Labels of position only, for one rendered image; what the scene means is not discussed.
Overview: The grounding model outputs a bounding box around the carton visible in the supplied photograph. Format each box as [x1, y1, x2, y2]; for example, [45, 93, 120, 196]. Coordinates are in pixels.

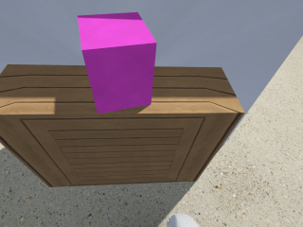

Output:
[78, 12, 157, 114]

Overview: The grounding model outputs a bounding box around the pedestal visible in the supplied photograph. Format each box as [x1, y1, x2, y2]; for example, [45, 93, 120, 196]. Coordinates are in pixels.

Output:
[0, 64, 245, 187]

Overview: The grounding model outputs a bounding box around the right robot thigh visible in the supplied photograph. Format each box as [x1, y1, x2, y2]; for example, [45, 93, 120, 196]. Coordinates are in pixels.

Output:
[167, 213, 200, 227]

